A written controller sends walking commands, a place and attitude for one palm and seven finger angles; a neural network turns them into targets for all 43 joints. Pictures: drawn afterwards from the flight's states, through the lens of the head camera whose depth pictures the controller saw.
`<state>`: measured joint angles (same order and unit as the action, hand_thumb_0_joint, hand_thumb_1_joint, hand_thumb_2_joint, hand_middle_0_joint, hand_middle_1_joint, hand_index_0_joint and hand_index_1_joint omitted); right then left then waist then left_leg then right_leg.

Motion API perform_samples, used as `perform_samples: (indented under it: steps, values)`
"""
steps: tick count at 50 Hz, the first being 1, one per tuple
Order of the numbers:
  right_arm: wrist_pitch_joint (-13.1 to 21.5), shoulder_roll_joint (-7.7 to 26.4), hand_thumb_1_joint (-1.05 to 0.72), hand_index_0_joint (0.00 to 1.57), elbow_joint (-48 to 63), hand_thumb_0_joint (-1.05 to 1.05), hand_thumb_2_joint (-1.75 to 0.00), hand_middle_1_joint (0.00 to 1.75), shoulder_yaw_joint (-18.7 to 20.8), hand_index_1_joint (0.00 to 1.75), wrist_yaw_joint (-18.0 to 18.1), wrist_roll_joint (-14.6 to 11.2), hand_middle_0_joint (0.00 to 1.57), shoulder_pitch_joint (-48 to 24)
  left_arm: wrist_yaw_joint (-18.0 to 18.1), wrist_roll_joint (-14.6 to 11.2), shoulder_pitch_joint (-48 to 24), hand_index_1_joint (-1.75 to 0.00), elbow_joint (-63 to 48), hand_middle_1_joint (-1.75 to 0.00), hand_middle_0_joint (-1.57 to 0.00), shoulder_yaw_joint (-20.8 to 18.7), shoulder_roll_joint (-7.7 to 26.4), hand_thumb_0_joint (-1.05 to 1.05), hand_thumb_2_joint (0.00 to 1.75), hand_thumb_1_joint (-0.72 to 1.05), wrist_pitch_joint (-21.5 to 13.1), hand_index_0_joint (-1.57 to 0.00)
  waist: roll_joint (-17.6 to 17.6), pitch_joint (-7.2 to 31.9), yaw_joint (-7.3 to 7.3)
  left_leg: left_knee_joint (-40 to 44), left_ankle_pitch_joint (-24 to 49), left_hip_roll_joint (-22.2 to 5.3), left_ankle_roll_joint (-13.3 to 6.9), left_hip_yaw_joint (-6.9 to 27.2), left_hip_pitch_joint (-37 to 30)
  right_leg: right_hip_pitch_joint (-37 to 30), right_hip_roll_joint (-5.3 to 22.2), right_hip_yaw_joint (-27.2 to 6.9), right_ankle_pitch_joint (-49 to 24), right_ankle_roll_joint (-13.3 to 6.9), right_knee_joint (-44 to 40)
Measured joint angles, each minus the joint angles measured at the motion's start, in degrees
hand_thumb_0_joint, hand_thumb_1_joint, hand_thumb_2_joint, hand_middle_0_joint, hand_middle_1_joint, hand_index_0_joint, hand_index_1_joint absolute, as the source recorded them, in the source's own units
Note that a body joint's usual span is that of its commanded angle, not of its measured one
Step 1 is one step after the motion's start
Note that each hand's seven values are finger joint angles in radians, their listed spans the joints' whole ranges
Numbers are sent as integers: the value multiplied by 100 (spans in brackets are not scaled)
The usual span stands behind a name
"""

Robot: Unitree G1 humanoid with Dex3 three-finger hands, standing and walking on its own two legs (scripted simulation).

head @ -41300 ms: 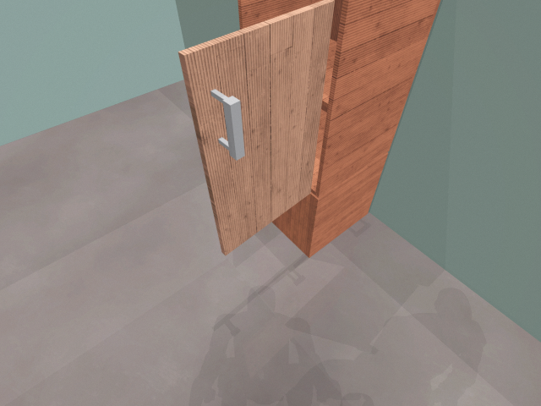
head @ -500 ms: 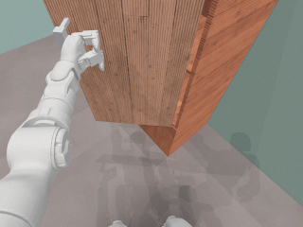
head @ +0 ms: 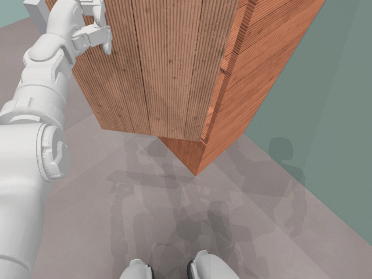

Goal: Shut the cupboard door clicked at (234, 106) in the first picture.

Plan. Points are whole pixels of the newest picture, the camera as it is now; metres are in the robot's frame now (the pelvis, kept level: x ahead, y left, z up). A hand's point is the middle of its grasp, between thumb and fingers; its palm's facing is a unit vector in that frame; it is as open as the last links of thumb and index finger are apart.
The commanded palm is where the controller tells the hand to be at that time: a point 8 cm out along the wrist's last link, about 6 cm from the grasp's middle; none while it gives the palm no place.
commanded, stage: push the door shut along its arc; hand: left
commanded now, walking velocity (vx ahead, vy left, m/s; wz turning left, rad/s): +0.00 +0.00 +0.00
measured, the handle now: (55, 26) +0.60 +0.16 +0.15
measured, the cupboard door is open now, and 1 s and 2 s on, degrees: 41 28 28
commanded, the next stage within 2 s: pull the fist back off the door in 0.34 s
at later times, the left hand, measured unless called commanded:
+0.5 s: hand (126, 22) +0.57 +0.02 +0.17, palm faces -0.35 -0.93 +0.06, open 3.6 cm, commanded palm +0.60 +0.06 +0.15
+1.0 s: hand (131, 21) +0.56 +0.01 +0.18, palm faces +0.03 -1.00 +0.02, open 3.2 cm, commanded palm +0.52 +0.07 +0.15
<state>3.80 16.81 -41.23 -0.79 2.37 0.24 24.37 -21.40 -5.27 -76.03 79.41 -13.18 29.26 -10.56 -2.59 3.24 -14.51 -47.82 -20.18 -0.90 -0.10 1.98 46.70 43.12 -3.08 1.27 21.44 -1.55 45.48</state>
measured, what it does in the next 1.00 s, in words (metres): stands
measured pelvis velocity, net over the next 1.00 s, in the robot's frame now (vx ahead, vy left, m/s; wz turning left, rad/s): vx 0.01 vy -0.01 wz -0.02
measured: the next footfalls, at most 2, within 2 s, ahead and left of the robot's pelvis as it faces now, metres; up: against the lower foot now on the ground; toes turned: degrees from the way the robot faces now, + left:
none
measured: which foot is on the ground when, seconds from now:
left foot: down 0.00-1.00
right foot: down 0.00-1.00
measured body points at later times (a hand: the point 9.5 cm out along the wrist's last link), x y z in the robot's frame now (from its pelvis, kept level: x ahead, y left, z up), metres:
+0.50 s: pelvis +0.00 +0.01 -0.01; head +0.14 +0.01 +0.42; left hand +0.58 +0.08 +0.17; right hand -0.06 -0.26 -0.12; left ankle +0.02 +0.12 -0.70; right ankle -0.01 -0.10 -0.70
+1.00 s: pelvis +0.01 -0.01 +0.01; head +0.11 -0.02 +0.45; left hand +0.55 +0.07 +0.18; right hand -0.07 -0.24 -0.11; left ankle +0.02 +0.12 -0.70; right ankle -0.01 -0.10 -0.70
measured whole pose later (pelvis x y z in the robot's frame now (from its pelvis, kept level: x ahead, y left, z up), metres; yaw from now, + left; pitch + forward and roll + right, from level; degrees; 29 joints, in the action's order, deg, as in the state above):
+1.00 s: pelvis +0.01 -0.01 +0.01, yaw -1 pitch +18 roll -1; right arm 1.6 14.5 -40.1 1.0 -4.7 4.0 31.7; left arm 11.4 0.3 -67.9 71.3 -17.5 13.7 -16.4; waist -4.5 7.4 -12.4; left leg -44.7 -20.4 -1.6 0.6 0.7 42.8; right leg 40.2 -3.7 -0.2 21.5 -2.1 43.3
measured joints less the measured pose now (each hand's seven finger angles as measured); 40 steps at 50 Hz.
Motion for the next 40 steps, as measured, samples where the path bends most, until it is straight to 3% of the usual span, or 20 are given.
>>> perform_samples:
  steps: [10, 23, 25, 28, 31, 33, 36, 38, 40]
  values:
    - [65, -12, -90, 21, -165, 0, -90, 30, 29, 30, -13, 66, 20, -18, -11, -42, -293, -150, 32, -150, -130, 290, -109, 4, 97, 96, 85, -130, -33, 47, 7, -157, -62, 36, -20, 36, 214, 182, 30, 39, 69, 20, 131]
    - [238, -92, -90, 21, -369, 0, -90, 30, 0, 30, 4, 136, 20, -81, 115, -54, -755, -150, 148, -150, -130, 583, -325, 5, 102, 104, 144, -130, -17, 12, -90, -323, -93, 91, -47, 41, 460, 432, 82, 50, 135, 42, 334]
    - [255, -77, -90, 21, -302, 0, -90, 30, 13, 30, -53, 149, 20, 2, 650, -58, -826, -150, 233, -150, -130, 170, -516, 5, 102, 101, 254, -130, -94, 77, -70, -365, -106, 67, -40, 66, 554, 497, 56, 72, 124, 50, 319]
    - [268, -103, -90, 21, -185, 0, -90, 30, 13, 30, -268, 273, 20, 131, 1971, 48, -912, -150, 294, -150, -130, -294, -837, 3, 99, 95, 328, -130, -146, 205, -98, -396, -111, 61, -26, 78, 682, 618, 49, 83, 120, 57, 338]
    - [254, -158, -90, 20, -60, 0, -90, 30, 10, 30, -539, 481, 20, 249, 3204, 501, -973, -150, 281, -150, -130, -634, -1070, 2, 96, 90, 207, -130, -176, 328, -179, -484, -135, 52, -12, 83, 854, 797, 40, 90, 152, 45, 439]
    - [230, -208, -90, 20, 4, 0, -90, 30, 24, 30, -707, 603, 20, 329, 3773, 946, -939, -150, 229, -150, -130, -691, -1123, 3, 95, 89, 6, -130, -191, 419, -235, -580, -173, 42, 0, 62, 989, 957, 32, 72, 199, 31, 566]
    - [110, -302, -90, 20, 59, 0, -90, 30, 64, 30, -862, 673, 20, 422, 4023, 1410, -733, -150, 40, -150, -130, -564, -1068, 4, 94, 90, -275, -130, -207, 448, -275, -649, -221, 19, 11, 3, 1038, 1055, 12, 15, 250, 12, 692]
    - [-23, -352, -90, 20, 82, 0, -90, 30, 75, 30, -881, 633, 20, 489, 3883, 1472, -532, -150, -75, -150, -130, -468, -1009, 3, 93, 91, -320, -130, -223, 412, -248, -581, -215, 0, 23, -43, 922, 973, -2, -33, 240, 2, 656]
    - [-165, -376, -90, 20, 94, 0, -90, 30, 66, 30, -847, 554, 20, 558, 3642, 1343, -337, -150, -106, -150, -130, -435, -994, 3, 93, 91, -192, -130, -236, 364, -180, -426, -177, -19, 29, -88, 708, 787, -18, -83, 193, -4, 523]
